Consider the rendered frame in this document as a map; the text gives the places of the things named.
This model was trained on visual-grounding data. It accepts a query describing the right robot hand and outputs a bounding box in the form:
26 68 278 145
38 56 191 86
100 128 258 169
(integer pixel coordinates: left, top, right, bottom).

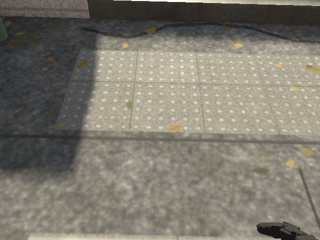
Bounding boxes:
256 221 319 240

